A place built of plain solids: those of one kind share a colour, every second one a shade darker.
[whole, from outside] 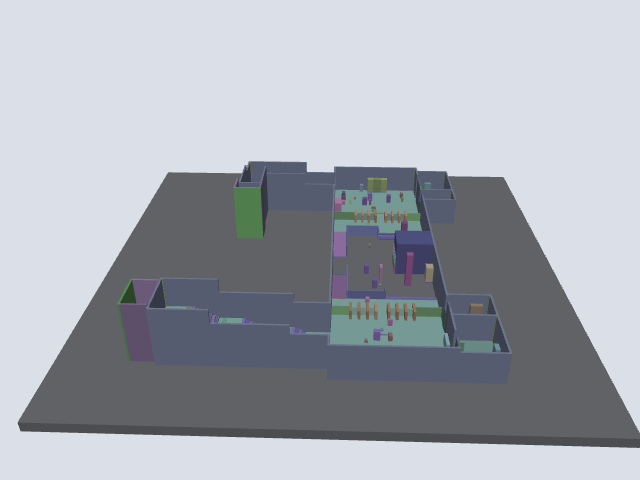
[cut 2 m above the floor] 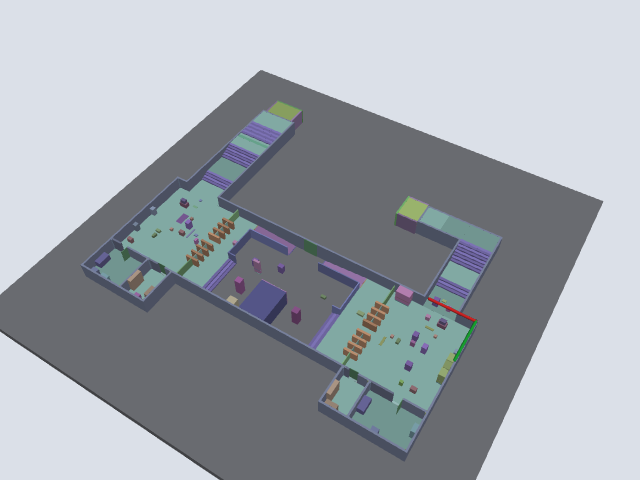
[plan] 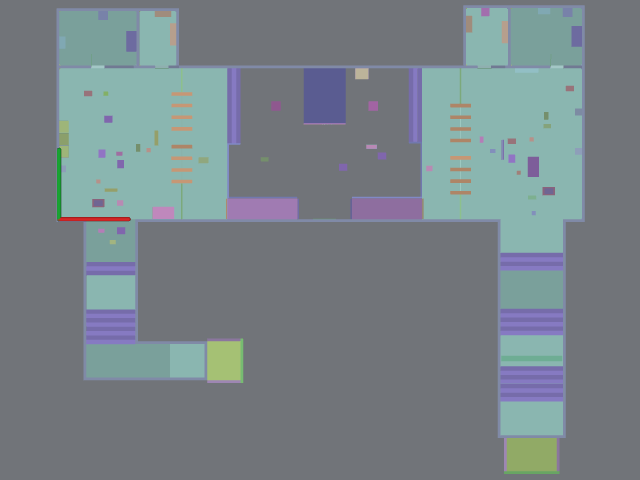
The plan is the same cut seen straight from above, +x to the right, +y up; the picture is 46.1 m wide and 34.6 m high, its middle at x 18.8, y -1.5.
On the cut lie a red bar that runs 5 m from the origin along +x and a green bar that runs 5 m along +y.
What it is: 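A metro's ticket hall under a street; an unpaid hall three or four risers over a paid hall, a gate line, a broad flight and a ramp between them; passages 3.4 to 4.6 m broad that end in the first flights of the street stairs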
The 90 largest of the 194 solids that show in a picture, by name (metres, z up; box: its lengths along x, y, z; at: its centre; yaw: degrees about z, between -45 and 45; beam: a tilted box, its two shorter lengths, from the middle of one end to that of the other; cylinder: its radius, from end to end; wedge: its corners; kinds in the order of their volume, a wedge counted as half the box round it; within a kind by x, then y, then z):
{
 "raised_1": {"box": [5.58, 3.93, 0.47], "at": [2.79, 13.05, 0.19]},
 "raised_2": {"box": [3.53, 2.4, 2.27], "at": [3.72, -10.2, 1.09]},
 "raised_3": {"box": [3.53, 4.97, 0.93], "at": [3.72, -6.52, 0.41]},
 "raised_4": {"box": [3.53, 4.03, 0.47], "at": [3.72, -2.02, 0.19]},
 "raised_5": {"box": [12.12, 10.88, 0.47], "at": [6.06, 5.44, 0.19]},
 "raised_6": {"box": [2.5, 2.4, 2.27], "at": [6.74, -10.2, 1.09]},
 "raised_7": {"box": [2.66, 3.93, 0.47], "at": [7.11, 13.05, 0.19]},
 "raised_8": {"box": [2.49, 2.4, 3.62], "at": [9.23, -10.2, 1.76]},
 "raised_9": {"box": [3.03, 4.14, 0.47], "at": [30.84, 13.15, 0.19]},
 "raised_10": {"box": [11.52, 10.88, 0.47], "at": [31.92, 5.44, 0.19]},
 "raised_11": {"box": [4.51, 2.43, 3.19], "at": [34.07, -14.36, 1.55]},
 "raised_12": {"box": [4.51, 2.23, 1.96], "at": [34.07, -9.48, 0.93]},
 "raised_13": {"box": [4.51, 4.66, 1.04], "at": [34.07, -6.03, 0.47]},
 "raised_14": {"box": [4.51, 3.7, 0.47], "at": [34.07, -1.85, 0.19]},
 "raised_15": {"box": [5.12, 4.14, 0.47], "at": [35.12, 13.15, 0.19]},
 "wall_1": {"box": [0.2, 11.28, 3.89], "at": [-0.1, 5.44, 1.9]},
 "wall_2": {"box": [0.2, 4.33, 3.41], "at": [-0.1, 13.05, 1.66]},
 "wall_3": {"box": [2.16, 0.2, 3.89], "at": [0.88, -0.1, 1.9]},
 "wall_4": {"box": [2.51, 0.2, 3.89], "at": [1.06, 10.98, 1.9]},
 "wall_5": {"box": [0.2, 2.8, 5.33], "at": [1.86, -10.2, 2.62]},
 "wall_6": {"box": [0.2, 5.37, 5.33], "at": [1.86, -6.52, 2.62]},
 "wall_7": {"box": [0.2, 4.24, 3.89], "at": [1.86, -2.12, 1.9]},
 "wall_8": {"box": [5.98, 0.2, 3.41], "at": [2.79, 15.11, 1.66]},
 "wall_9": {"box": [3.93, 0.2, 5.33], "at": [3.72, -11.51, 2.62]},
 "wall_10": {"box": [2.52, 0.2, 3.89], "at": [4.52, 10.98, 1.9]},
 "wall_11": {"box": [0.2, 5.17, 5.33], "at": [5.59, -6.42, 2.62]},
 "wall_12": {"box": [0.2, 4.24, 3.89], "at": [5.59, -2.12, 1.9]},
 "wall_13": {"box": [0.2, 4.33, 3.41], "at": [5.68, 13.05, 1.66]},
 "wall_14": {"box": [2.9, 0.2, 6.29], "at": [6.74, -11.51, 3.1]},
 "wall_15": {"box": [2.7, 0.2, 6.29], "at": [6.84, -8.9, 3.1]},
 "wall_16": {"box": [3.06, 0.2, 3.41], "at": [7.11, 15.11, 1.66]},
 "wall_17": {"box": [0.2, 4.33, 3.41], "at": [8.54, 13.05, 1.66]},
 "wall_18": {"box": [6.83, 0.2, 3.89], "at": [8.9, -0.1, 1.9]},
 "wall_19": {"box": [2.89, 0.2, 6.29], "at": [9.23, -11.51, 3.1]},
 "wall_20": {"box": [2.89, 0.2, 6.29], "at": [9.23, -8.9, 3.1]},
 "wall_21": {"box": [4.08, 0.2, 3.89], "at": [10.28, 10.98, 1.9]},
 "wall_22": {"box": [0.2, 2.8, 6.29], "at": [10.57, -10.2, 3.1]},
 "wall_23": {"box": [14.44, 0.2, 3.89], "at": [19.14, -0.1, 1.9]},
 "wall_24": {"box": [14.44, 0.2, 3.89], "at": [19.14, 10.98, 1.9]},
 "wall_25": {"box": [3.57, 0.2, 3.89], "at": [27.74, 10.98, 1.9]},
 "wall_26": {"box": [5.86, 0.2, 3.89], "at": [28.89, -0.1, 1.9]},
 "wall_27": {"box": [0.2, 4.54, 3.41], "at": [29.23, 13.15, 1.66]},
 "wall_28": {"box": [3.43, 0.2, 3.41], "at": [30.84, 15.32, 1.66]},
 "wall_29": {"box": [0.2, 2.83, 6.29], "at": [31.71, -14.36, 3.1]},
 "wall_30": {"box": [0.2, 2.94, 6.29], "at": [31.71, -11.87, 3.1]},
 "wall_31": {"box": [0.2, 2.63, 4.85], "at": [31.71, -9.48, 2.38]},
 "wall_32": {"box": [0.2, 5.06, 4.85], "at": [31.71, -6.03, 2.38]},
 "wall_33": {"box": [0.2, 3.9, 3.89], "at": [31.71, -1.95, 1.9]},
 "wall_34": {"box": [1.43, 0.2, 3.89], "at": [31.84, 10.98, 1.9]},
 "wall_35": {"box": [0.2, 4.54, 3.41], "at": [32.46, 13.15, 1.66]},
 "wall_36": {"box": [3.05, 0.2, 3.89], "at": [33.88, 10.98, 1.9]},
 "wall_37": {"box": [4.91, 0.2, 6.29], "at": [34.07, -15.67, 3.1]},
 "wall_38": {"box": [5.52, 0.2, 3.41], "at": [35.12, 15.32, 1.66]},
 "wall_39": {"box": [0.2, 2.83, 6.29], "at": [36.42, -14.36, 3.1]},
 "wall_40": {"box": [0.2, 2.94, 6.29], "at": [36.42, -11.87, 3.1]},
 "wall_41": {"box": [0.2, 2.63, 4.85], "at": [36.42, -9.48, 2.38]},
 "wall_42": {"box": [0.2, 5.06, 4.85], "at": [36.42, -6.03, 2.38]},
 "wall_43": {"box": [0.2, 3.9, 3.89], "at": [36.42, -1.95, 1.9]},
 "wall_44": {"box": [1.56, 0.2, 3.89], "at": [37.1, -0.1, 1.9]},
 "wall_45": {"box": [1.52, 0.2, 3.89], "at": [37.12, 10.98, 1.9]},
 "wall_46": {"box": [0.2, 11.28, 3.89], "at": [37.78, 5.44, 1.9]},
 "wall_47": {"box": [0.2, 4.54, 3.41], "at": [37.78, 13.15, 1.66]},
 "area_1": {"box": [2.4, 2.8, 3.62], "at": [11.87, -10.2, 1.76]},
 "area_2": {"box": [3.6, 2.4, 3.19], "at": [34.07, -16.97, 1.55]},
 "train_well_1": {"box": [3.03, 3.97, 3.89], "at": [19.14, 8.9, 1.9]},
 "flight_1": {"box": [3.53, 0.32, 1.4], "at": [3.72, -8.85, 1.53]},
 "flight_2": {"box": [3.53, 0.31, 1.23], "at": [3.72, -8.53, 1.44]},
 "flight_3": {"box": [3.53, 0.31, 1.06], "at": [3.72, -8.22, 1.36]},
 "flight_4": {"box": [4.51, 0.32, 1.28], "at": [34.07, -12.99, 2.5]},
 "flight_5": {"box": [4.51, 0.32, 1.12], "at": [34.07, -12.67, 2.43]},
 "flight_6": {"box": [4.51, 0.32, 0.97], "at": [34.07, -12.35, 2.35]},
 "flight_7": {"box": [4.51, 0.32, 0.82], "at": [34.07, -12.03, 2.27]},
 "flight_8": {"box": [4.51, 0.32, 0.97], "at": [34.07, -8.21, 1.43]},
 "flight_9": {"box": [4.51, 0.32, 0.82], "at": [34.07, -7.89, 1.35]},
 "area_side_1": {"box": [2.4, 0.2, 6.82], "at": [11.87, -11.71, 3.36]},
 "area_side_2": {"box": [2.4, 0.2, 6.82], "at": [11.87, -8.7, 3.36]},
 "area_side_3": {"box": [0.2, 2.4, 6.39], "at": [32.17, -16.97, 3.15]},
 "area_side_4": {"box": [0.2, 2.4, 6.39], "at": [35.97, -16.97, 3.15]},
 "area_end_1": {"box": [0.2, 3.2, 6.82], "at": [13.17, -10.2, 3.36]},
 "area_end_2": {"box": [4.0, 0.2, 6.39], "at": [34.07, -18.27, 3.15]},
 "shelving_1": {"box": [1.2, 0.45, 2.0], "at": [7.49, 14.79, 1.37]},
 "shelving_2": {"box": [0.45, 1.6, 2.0], "at": [8.21, 13.32, 1.37]},
 "shelving_3": {"box": [0.45, 1.2, 2.0], "at": [29.55, 14.06, 1.37]},
 "shelving_4": {"box": [0.45, 1.6, 2.0], "at": [32.13, 13.48, 1.37]},
 "column_1": {"box": [0.69, 0.69, 3.89], "at": [15.63, 8.16, 1.9]},
 "column_2": {"box": [0.69, 0.69, 3.89], "at": [22.65, 8.16, 1.9]},
 "slope_1": {"wedge": [[12.12, 0.0, -0.05], [12.12, 0.0, 0.42], [12.12, 1.5, -0.05], [12.12, 1.5, 0.42], [17.17, 0.0, -0.05], [17.17, 0.0, 0.0], [17.17, 1.5, -0.05], [17.17, 1.5, 0.0]]},
 "slope_2": {"wedge": [[21.1, 0.0, -0.05], [21.1, 0.0, 0.0], [21.1, 1.5, -0.05], [21.1, 1.5, 0.0], [26.16, 0.0, -0.05], [26.16, 0.0, 0.42], [26.16, 1.5, -0.05], [26.16, 1.5, 0.42]]},
 "booth_1": {"box": [1.56, 0.88, 1.9], "at": [7.52, 0.45, 1.47]},
 "vending_1": {"box": [0.96, 0.78, 1.75], "at": [21.82, 10.48, 0.97]}
}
